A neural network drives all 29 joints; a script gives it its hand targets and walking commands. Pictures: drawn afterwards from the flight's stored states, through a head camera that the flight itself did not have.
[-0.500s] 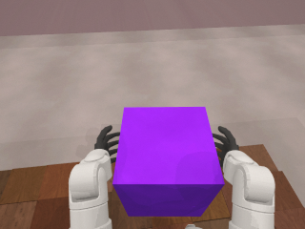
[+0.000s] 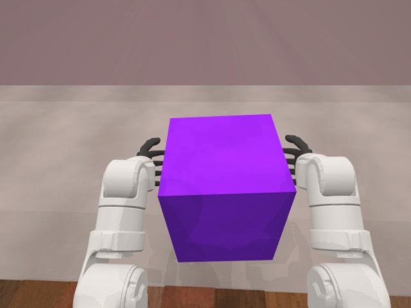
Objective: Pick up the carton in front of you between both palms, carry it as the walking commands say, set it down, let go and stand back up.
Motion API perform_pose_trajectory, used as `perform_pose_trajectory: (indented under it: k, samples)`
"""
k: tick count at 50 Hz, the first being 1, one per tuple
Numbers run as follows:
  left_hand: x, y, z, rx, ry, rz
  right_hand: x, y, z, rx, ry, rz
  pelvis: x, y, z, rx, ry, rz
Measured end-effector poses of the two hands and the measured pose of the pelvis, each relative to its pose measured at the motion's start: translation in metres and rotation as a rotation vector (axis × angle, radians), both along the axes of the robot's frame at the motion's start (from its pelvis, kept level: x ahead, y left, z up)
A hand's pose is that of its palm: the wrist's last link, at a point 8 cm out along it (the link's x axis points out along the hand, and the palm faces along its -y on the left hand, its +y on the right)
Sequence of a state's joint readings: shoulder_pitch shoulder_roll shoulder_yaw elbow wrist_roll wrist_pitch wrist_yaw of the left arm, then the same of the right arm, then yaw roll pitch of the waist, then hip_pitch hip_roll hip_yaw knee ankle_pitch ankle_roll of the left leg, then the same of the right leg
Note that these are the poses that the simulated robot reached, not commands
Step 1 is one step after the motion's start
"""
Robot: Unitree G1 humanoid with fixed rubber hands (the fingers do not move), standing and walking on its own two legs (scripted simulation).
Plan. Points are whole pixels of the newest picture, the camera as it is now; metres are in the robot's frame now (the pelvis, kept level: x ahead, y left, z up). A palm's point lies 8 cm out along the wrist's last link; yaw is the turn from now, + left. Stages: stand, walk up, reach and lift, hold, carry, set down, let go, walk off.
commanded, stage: carry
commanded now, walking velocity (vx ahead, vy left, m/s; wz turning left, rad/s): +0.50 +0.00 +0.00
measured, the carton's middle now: (222, 190) +0.37 +0.02 +0.06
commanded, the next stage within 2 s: none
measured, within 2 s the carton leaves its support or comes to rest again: neither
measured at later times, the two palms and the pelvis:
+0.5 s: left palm (190, 90) +0.71 +0.12 +0.11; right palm (292, 99) +0.67 -0.17 +0.11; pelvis +0.34 +0.02 -0.02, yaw -2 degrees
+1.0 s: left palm (184, 64) +1.04 +0.19 +0.05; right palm (256, 65) +1.04 -0.11 +0.05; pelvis +0.68 +0.03 -0.07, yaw -1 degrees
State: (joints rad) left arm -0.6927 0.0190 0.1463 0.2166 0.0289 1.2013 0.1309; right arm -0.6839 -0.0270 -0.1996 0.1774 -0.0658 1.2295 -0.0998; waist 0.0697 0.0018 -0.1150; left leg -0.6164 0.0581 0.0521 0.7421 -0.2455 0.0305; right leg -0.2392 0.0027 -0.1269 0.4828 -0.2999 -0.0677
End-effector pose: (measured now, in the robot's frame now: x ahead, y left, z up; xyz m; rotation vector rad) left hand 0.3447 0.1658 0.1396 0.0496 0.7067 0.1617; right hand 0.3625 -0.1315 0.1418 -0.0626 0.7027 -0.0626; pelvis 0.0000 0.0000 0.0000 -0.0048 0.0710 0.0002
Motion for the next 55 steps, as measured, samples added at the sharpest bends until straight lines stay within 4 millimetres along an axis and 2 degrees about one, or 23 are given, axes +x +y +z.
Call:
perform_pose_trajectory:
  k: [4,7,14,20,23,26,28,30,33,36,38,42,46,48,51,55]
  samples:
    - [0.071,0.007,0.002,-0.006,0.011,-0.027,0.064,0.007,0.005,-0.002,0.011,-0.031,0.056,0.014,-0.008,-0.006,0.003,-0.01]
    - [0.122,0.012,-0.007,-0.033,0.022,-0.044,0.107,0.012,0.0,-0.02,0.022,-0.055,0.095,0.024,-0.015,0.022,0.007,-0.017]
    - [0.214,-0.003,-0.031,-0.076,0.118,-0.094,0.165,-0.003,-0.03,-0.002,0.117,-0.157,0.168,0.035,0.003,-0.017,0.04,-0.031]
    - [0.289,-0.026,-0.034,-0.116,0.055,-0.101,0.229,-0.024,-0.033,0.037,0.05,-0.236,0.245,0.031,0.007,-0.005,0.045,-0.033]
    - [0.333,-0.037,-0.032,-0.111,0.006,-0.097,0.274,-0.036,-0.033,0.059,0.001,-0.243,0.297,0.024,-0.001,0.013,0.034,-0.038]
    - [0.382,-0.047,-0.034,-0.087,-0.062,-0.093,0.329,-0.046,-0.039,0.061,-0.064,-0.219,0.356,0.013,-0.028,0.038,0.015,-0.027]
    - [0.41,-0.048,-0.042,-0.05,-0.076,-0.088,0.364,-0.048,-0.05,0.069,-0.074,-0.194,0.386,0.011,-0.04,0.0,0.021,-0.036]
    - [0.428,-0.043,-0.058,-0.036,-0.029,-0.065,0.392,-0.044,-0.065,0.067,-0.026,-0.163,0.408,0.006,-0.042,-0.003,0.027,-0.034]
    - [0.444,-0.026,-0.08,-0.041,0.047,0.003,0.429,-0.028,-0.082,0.066,0.052,-0.111,0.444,0.0,-0.039,0.011,0.032,-0.031]
    - [0.467,-0.009,-0.088,-0.053,0.067,0.065,0.467,-0.01,-0.091,0.071,0.076,-0.066,0.48,-0.002,-0.036,0.016,0.037,-0.024]
    - [0.489,0.002,-0.09,-0.058,0.055,0.09,0.494,0.001,-0.094,0.073,0.066,-0.045,0.505,-0.001,-0.036,0.015,0.039,-0.022]
    - [0.548,0.018,-0.087,-0.062,0.004,0.099,0.555,0.017,-0.091,0.065,0.015,-0.026,0.562,0.005,-0.042,0.005,0.034,-0.017]
    - [0.626,0.029,-0.084,-0.06,-0.064,0.058,0.624,0.028,-0.086,0.034,-0.058,-0.033,0.63,0.018,-0.065,-0.015,0.011,-0.027]
    - [0.666,0.029,-0.087,-0.063,-0.074,0.021,0.654,0.027,-0.087,0.003,-0.071,-0.048,0.656,0.022,-0.075,0.005,0.012,-0.022]
    - [0.709,0.018,-0.097,-0.058,-0.004,-0.036,0.68,0.017,-0.098,-0.014,-0.002,-0.092,0.686,0.03,-0.072,0.001,0.018,-0.022]
    - [0.749,-0.002,-0.107,-0.057,0.088,-0.093,0.7,-0.002,-0.11,0.007,0.089,-0.169,0.726,0.038,-0.058,-0.015,0.026,-0.032]
